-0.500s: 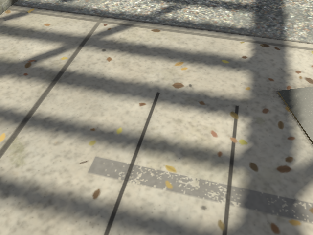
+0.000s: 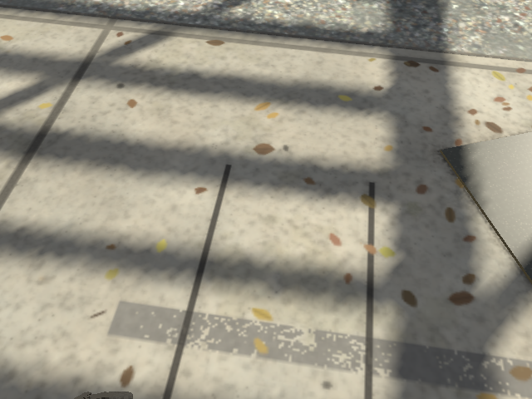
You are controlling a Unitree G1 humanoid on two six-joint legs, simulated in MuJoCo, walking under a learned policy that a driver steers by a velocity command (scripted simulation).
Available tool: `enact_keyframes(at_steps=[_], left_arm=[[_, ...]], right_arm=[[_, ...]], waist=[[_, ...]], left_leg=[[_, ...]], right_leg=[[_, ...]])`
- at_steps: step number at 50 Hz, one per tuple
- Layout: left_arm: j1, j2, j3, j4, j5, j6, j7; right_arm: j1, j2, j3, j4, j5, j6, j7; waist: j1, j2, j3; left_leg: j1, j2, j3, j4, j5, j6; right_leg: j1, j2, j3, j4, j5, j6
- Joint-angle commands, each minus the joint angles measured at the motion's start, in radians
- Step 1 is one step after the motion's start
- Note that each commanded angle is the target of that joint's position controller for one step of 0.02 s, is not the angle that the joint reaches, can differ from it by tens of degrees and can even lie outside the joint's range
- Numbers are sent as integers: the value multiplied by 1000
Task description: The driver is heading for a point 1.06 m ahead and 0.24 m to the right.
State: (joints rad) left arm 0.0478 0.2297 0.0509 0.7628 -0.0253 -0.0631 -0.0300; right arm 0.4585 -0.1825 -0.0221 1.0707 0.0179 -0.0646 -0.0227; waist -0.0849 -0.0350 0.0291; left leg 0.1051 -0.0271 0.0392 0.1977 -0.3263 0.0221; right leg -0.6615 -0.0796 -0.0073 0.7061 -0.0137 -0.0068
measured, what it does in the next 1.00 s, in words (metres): walks ahead: right foot, then left foot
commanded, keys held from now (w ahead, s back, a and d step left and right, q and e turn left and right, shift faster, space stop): w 0.76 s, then w+e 0.24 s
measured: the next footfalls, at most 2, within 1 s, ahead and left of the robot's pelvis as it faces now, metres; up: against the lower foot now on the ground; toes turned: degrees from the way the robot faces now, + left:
right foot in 0.12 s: +0.26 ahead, -0.14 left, +0.00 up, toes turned -2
left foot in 0.68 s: +0.57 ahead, +0.10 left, +0.00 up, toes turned +2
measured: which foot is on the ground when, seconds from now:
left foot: down 0.00-0.14, up 0.16-0.66, down 0.68-1.00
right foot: up 0.00-0.10, down 0.12-0.70, up 0.72-1.00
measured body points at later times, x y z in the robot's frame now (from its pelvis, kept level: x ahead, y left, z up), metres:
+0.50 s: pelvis +0.27 -0.05 +0.01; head +0.29 -0.06 +0.46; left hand +0.26 +0.21 -0.13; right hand +0.45 -0.31 -0.10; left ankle +0.47 +0.13 -0.67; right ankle +0.22 -0.13 -0.74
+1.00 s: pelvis +0.56 +0.01 +0.01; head +0.57 +0.01 +0.46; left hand +0.70 +0.27 -0.11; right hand +0.56 -0.26 -0.13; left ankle +0.53 +0.10 -0.74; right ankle +0.67 -0.18 -0.66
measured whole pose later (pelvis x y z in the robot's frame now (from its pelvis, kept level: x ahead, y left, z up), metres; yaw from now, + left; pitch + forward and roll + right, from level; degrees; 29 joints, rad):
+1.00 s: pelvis +0.56 +0.01 +0.01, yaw -5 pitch +0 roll +2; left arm 0.18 0.28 0.06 0.88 -0.03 -0.06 0.00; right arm 0.30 -0.24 -0.05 0.98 -0.02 -0.11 0.01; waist -0.04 -0.05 0.01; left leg -0.06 -0.06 0.13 0.22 -0.17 0.06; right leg -0.69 -0.11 0.10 0.93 -0.07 -0.02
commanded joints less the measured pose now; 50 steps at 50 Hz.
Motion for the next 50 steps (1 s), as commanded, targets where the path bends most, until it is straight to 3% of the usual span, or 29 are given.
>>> enact_keyframes(at_steps=[1,3,4,5,6,7,8,9,10,11,13,14,16,20,23,27,30,32,33,34,35,36,37,38,39,40,42,45,50], left_arm=[[-137,58,5,-101,-5,-15,-13],[-103,91,17,-99,-5,-22,-19],[-26,122,32,-79,-2,-23,-18],[139,158,55,-24,-5,-23,-14],[334,199,73,32,-5,-19,-7],[433,306,90,65,15,-22,-12],[420,207,63,70,10,-26,-18],[300,167,46,63,11,-35,-18],[207,136,36,45,18,-38,-19],[146,117,29,41,27,-44,-22],[119,84,19,54,34,-55,-25],[133,85,16,68,30,-57,-21],[172,107,17,94,28,-60,-9],[255,143,20,129,25,-47,22],[301,163,21,149,17,-43,32],[379,165,21,193,10,-30,35],[396,179,30,209,7,-14,39],[376,197,37,206,7,-5,41],[353,204,38,199,9,0,41],[340,183,29,190,15,5,41],[349,147,10,161,34,4,41],[473,7,-28,164,25,-18,29],[401,122,-5,168,-2,-41,28],[308,175,10,137,-24,-56,26],[268,170,10,132,-25,-59,32],[247,159,16,132,-13,-52,37],[288,116,17,142,-10,-23,37],[260,95,18,123,-8,5,40],[135,87,18,71,5,-1,25]], right_arm=[[31,-186,-38,-16,12,-10,-5],[5,-201,-47,-20,9,-7,-7],[-20,-223,-54,-28,3,-3,-7],[-40,-224,-54,-35,-4,5,-7],[-58,-206,-46,-53,-14,10,-6],[102,-39,-1,-67,-18,-4,7],[76,-98,-13,-49,10,-40,20],[-47,-177,-39,-101,42,-56,19],[-121,-181,-37,-123,41,-64,15],[-147,-168,-41,-126,24,-60,8],[-105,-139,-48,-115,4,-31,4],[-95,-122,-48,-116,3,-20,2],[-142,-126,-52,-138,1,-7,-1],[-321,-136,-55,-206,-17,-14,6],[-418,-116,-44,-232,-13,-26,20],[-536,-115,-31,-274,-1,-34,39],[-573,-132,-29,-304,5,-44,59],[-519,-165,-40,-299,6,-50,65],[-433,-194,-54,-277,4,-52,64],[-262,-240,-80,-225,3,-51,57],[-64,-319,-100,-185,-12,-49,47],[-14,-361,-108,-157,-14,-42,54],[-42,-254,-77,-166,-7,-44,57],[-132,-216,-64,-185,-7,-45,53],[-214,-194,-55,-205,-13,-46,51],[-256,-169,-49,-210,-20,-49,52],[-271,-145,-41,-197,-32,-57,52],[-245,-179,-50,-172,-35,-66,42],[-230,-206,-52,-163,-34,-60,17]], waist=[[25,125,130],[74,143,86],[121,159,24],[206,152,-71],[288,105,-179],[204,-216,-383],[217,-206,-434],[189,-162,-209],[157,-55,-120],[118,11,-60],[65,-23,-57],[57,-27,-53],[54,-21,-11],[94,-3,45],[127,-13,46],[168,-11,78],[162,-21,76],[123,-42,33],[71,-56,-25],[-8,-45,-131],[-66,64,-294],[9,338,-411],[-28,227,-354],[-10,188,-217],[22,98,-147],[44,73,-90],[87,110,-67],[98,98,-14],[72,85,18]], left_leg=[[-88,272,-104,-57,411,144],[-38,290,-91,27,608,121],[-26,285,-76,122,795,109],[-59,248,-42,312,931,89],[-262,201,-21,593,795,54],[-621,3,-18,1032,88,-3],[-728,-25,-188,1164,-211,16],[-825,32,-163,1201,-157,35],[-795,86,-145,1161,-67,50],[-739,130,-132,1094,3,48],[-616,174,-144,1007,69,48],[-605,175,-134,978,76,42],[-661,186,-121,905,120,23],[-812,183,-107,659,323,-19],[-759,144,-70,476,455,-29],[-764,118,-52,354,450,-24],[-774,107,-58,299,353,10],[-673,76,-33,278,278,39],[-541,42,-4,265,261,61],[-306,29,3,263,281,96],[23,222,-218,302,304,169],[326,427,-686,183,94,322],[283,399,-720,114,11,283],[152,369,-567,95,72,240],[8,341,-446,67,181,219],[-101,309,-361,30,240,207],[-208,271,-255,-31,269,190],[-263,269,-147,-81,343,196],[-230,239,7,-104,397,158]], right_leg=[[23,22,-12,-105,12,-32],[117,48,-16,-131,-34,-70],[226,81,-40,-119,-61,-90],[428,122,-65,-128,-62,-119],[734,48,29,-110,-58,-163],[1087,-248,554,-246,-349,-332],[1079,-299,836,-455,-481,-347],[917,-273,692,-475,-454,-288],[751,-237,543,-485,-339,-263],[605,-197,416,-502,-204,-242],[482,-141,294,-552,-113,-225],[462,-133,257,-570,-75,-234],[442,-130,214,-608,-73,-244],[509,-125,172,-630,-57,-228],[521,-96,105,-624,-38,-200],[621,-123,92,-593,-20,-196],[734,-173,105,-526,60,-185],[774,-184,104,-450,243,-167],[769,-163,82,-346,424,-151],[702,-108,42,-148,503,-123],[475,-43,-2,177,233,-86],[79,146,19,496,-495,-22],[-28,103,150,605,-560,-43],[-81,54,130,615,-472,-59],[-42,1,107,576,-378,-57],[-10,-27,103,520,-321,-48],[80,-57,114,464,-264,-40],[28,-60,128,398,-193,-19],[-19,-37,104,130,61,-5]])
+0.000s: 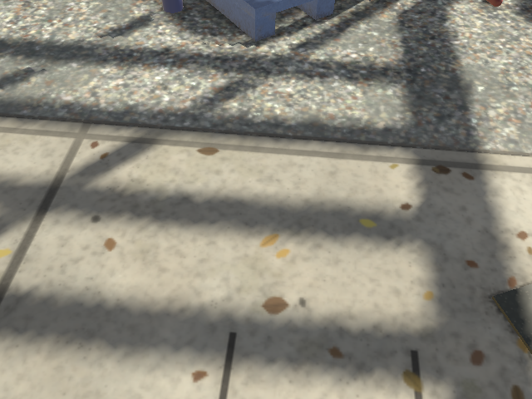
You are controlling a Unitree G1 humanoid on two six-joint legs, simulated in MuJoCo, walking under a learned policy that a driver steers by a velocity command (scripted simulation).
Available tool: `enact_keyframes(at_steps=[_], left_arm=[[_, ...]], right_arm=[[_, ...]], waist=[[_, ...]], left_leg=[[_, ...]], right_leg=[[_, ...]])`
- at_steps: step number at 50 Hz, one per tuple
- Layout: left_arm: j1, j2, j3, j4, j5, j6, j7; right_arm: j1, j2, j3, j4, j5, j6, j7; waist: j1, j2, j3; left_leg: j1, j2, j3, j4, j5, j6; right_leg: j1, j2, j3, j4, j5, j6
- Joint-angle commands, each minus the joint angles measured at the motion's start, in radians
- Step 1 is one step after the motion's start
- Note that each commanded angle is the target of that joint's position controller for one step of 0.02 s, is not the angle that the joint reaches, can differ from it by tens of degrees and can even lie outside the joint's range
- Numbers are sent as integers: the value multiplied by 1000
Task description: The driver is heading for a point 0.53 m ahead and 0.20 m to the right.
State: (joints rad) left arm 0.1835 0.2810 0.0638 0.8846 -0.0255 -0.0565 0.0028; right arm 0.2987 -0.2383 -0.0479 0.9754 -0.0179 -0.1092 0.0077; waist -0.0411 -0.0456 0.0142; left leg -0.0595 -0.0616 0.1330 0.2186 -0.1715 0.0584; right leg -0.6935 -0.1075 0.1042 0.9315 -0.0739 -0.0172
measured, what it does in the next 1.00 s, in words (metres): walks ahead, turning right: right foot, then left foot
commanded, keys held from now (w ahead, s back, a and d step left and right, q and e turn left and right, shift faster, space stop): w+e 0.58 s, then no key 0.42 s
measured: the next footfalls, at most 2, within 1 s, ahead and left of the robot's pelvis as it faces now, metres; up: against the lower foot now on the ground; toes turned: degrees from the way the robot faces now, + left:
right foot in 0.26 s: +0.30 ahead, -0.15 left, +0.00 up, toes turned -11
left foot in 0.72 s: +0.63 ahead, -0.06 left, +0.00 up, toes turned -25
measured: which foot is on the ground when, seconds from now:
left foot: down 0.00-0.26, up 0.28-0.70, down 0.72-1.00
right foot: up 0.00-0.24, down 0.26-0.74, up 0.76-1.00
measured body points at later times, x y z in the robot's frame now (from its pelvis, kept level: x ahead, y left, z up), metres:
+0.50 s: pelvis +0.27 -0.09 +0.00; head +0.30 -0.11 +0.45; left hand +0.42 +0.16 -0.11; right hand +0.37 -0.39 -0.10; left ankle +0.41 +0.08 -0.67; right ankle +0.26 -0.15 -0.75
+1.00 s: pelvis +0.48 -0.10 -0.01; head +0.51 -0.12 +0.44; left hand +0.70 +0.09 -0.13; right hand +0.49 -0.38 -0.13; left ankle +0.59 -0.04 -0.75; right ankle +0.43 -0.24 -0.73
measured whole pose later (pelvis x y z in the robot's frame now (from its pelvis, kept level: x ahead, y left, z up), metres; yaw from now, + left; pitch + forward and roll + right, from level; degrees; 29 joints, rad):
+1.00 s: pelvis +0.48 -0.10 -0.01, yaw -25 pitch +1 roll +1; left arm 0.21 0.27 0.04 0.74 0.00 0.03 0.03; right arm 0.14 -0.23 -0.02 0.81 -0.02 -0.04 0.02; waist -0.01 -0.02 0.06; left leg -0.35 -0.03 0.02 0.45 -0.11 0.04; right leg -0.38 -0.03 0.07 0.71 -0.35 0.05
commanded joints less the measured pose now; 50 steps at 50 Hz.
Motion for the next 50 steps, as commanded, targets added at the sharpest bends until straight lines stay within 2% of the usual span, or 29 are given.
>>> enact_keyframes(at_steps=[1,5,8,10,11,12,13,14,15,16,17,18,19,21,24,27,29,31,34,36,37,38,39,40,41,42,44,47,50], left_arm=[[-37,28,1,-64,7,-9,-14],[-164,12,-12,-133,7,-9,-39],[-197,24,-9,-182,4,-6,-61],[-139,59,8,-192,3,-1,-69],[-41,90,27,-175,2,2,-69],[119,144,60,-136,-1,3,-60],[264,244,95,-108,-1,13,-35],[208,313,99,-142,-4,7,-32],[238,229,74,-146,7,0,-35],[201,174,61,-148,15,-10,-31],[130,143,51,-160,12,-17,-33],[66,106,40,-178,11,-19,-31],[35,95,33,-195,20,-18,-28],[37,118,39,-201,17,-20,-19],[86,159,51,-195,11,-19,1],[125,160,51,-188,4,-9,12],[155,163,52,-178,3,-5,13],[180,151,48,-162,4,3,17],[194,132,42,-155,14,20,30],[145,114,33,-172,16,24,33],[131,77,18,-201,30,19,32],[314,29,2,-178,22,13,27],[381,103,7,-162,11,12,19],[284,166,25,-161,0,26,20],[189,165,26,-181,4,43,27],[146,148,25,-189,14,60,32],[165,82,11,-187,19,86,34],[174,37,-6,-171,28,80,37],[173,51,-1,-152,30,85,31]], right_arm=[[-61,-155,-27,-66,4,-14,-17],[18,-173,-32,-38,18,9,-25],[24,-195,-42,-38,28,35,-28],[-7,-225,-51,-57,30,50,-36],[-21,-234,-55,-67,29,60,-40],[-35,-228,-51,-78,30,66,-44],[-12,-193,-36,-108,10,56,-44],[60,-53,7,-158,-1,16,-23],[-44,-152,-12,-174,36,-31,-3],[-119,-174,-17,-203,66,-51,4],[-126,-162,-15,-200,53,-55,-2],[-129,-175,-26,-190,27,-46,-11],[-111,-176,-31,-190,18,-31,-11],[-97,-152,-31,-202,5,-8,-12],[-188,-128,-24,-240,-1,6,-18],[-292,-105,-14,-274,6,1,-12],[-347,-106,-12,-298,16,-5,-5],[-367,-120,-15,-313,13,-13,4],[-336,-145,-25,-314,2,-28,18],[-216,-165,-34,-285,-14,-40,15],[-111,-216,-42,-278,-36,-46,10],[-33,-255,-51,-263,-42,-28,7],[12,-206,-45,-245,4,-10,14],[-41,-165,-34,-267,17,4,15],[-110,-132,-18,-278,8,18,12],[-169,-96,0,-280,2,26,14],[-236,-101,3,-267,-9,39,16],[-225,-138,-11,-245,-6,49,10],[-232,-141,-8,-234,14,64,4]], waist=[[14,93,41],[-34,73,80],[-21,88,79],[28,126,18],[85,138,-41],[168,112,-123],[207,-38,-223],[91,-244,-329],[165,-118,-369],[158,-69,-237],[103,45,-143],[69,60,-104],[39,40,-80],[19,29,-64],[42,19,-30],[85,-20,-18],[109,-35,-13],[116,-47,-7],[103,-68,-42],[31,-72,-101],[-9,-5,-228],[31,249,-377],[25,283,-467],[-3,176,-348],[4,111,-247],[26,91,-161],[84,162,-90],[75,202,-143],[90,173,-169]], left_leg=[[-60,271,-62,-130,242,115],[79,316,-11,-93,282,105],[182,354,16,-5,433,84],[195,354,48,132,755,59],[175,341,65,277,880,45],[86,297,89,495,857,12],[-179,239,96,822,487,-34],[-611,-4,-45,1178,-377,-95],[-724,39,-241,1233,-381,-63],[-775,87,-231,1195,-303,-35],[-727,137,-227,1084,-224,-31],[-653,169,-221,989,-186,-39],[-589,182,-223,949,-160,-49],[-547,179,-205,864,-129,-83],[-569,154,-186,671,20,-124],[-514,107,-182,444,208,-127],[-473,82,-179,357,270,-121],[-464,66,-179,299,286,-104],[-425,46,-181,245,234,-59],[-255,54,-155,159,358,-9],[-4,195,-264,236,693,52],[348,457,-552,306,1023,258],[398,528,-726,275,802,309],[282,468,-651,234,597,263],[151,410,-556,199,473,215],[6,366,-487,159,406,196],[-209,271,-363,90,327,150],[-230,252,-292,95,450,168],[-250,254,-286,104,179,145]], right_leg=[[24,-6,-34,-146,155,4],[-27,2,-88,-267,144,-16],[-34,23,-131,-304,17,-50],[99,85,-194,-302,-82,-87],[230,128,-219,-309,-110,-112],[461,171,-216,-374,-58,-149],[767,12,52,-399,-40,-218],[1074,-228,659,-556,-166,-434],[1093,-232,704,-646,-207,-412],[993,-195,540,-638,-150,-360],[825,-145,408,-640,-43,-318],[701,-106,317,-652,48,-289],[613,-81,280,-678,96,-285],[529,-62,240,-706,173,-294],[478,-25,176,-719,200,-275],[453,25,141,-700,103,-221],[453,21,165,-689,51,-201],[504,11,175,-623,142,-183],[615,-15,227,-488,279,-150],[623,38,208,-337,410,-102],[515,92,173,-140,265,-59],[230,235,100,212,-417,21],[121,213,120,355,-647,40],[75,172,127,419,-585,60],[68,140,84,393,-526,71],[95,108,67,316,-492,78],[260,71,3,83,-449,82],[411,82,-54,-152,-346,86],[547,92,-79,-360,-124,56]])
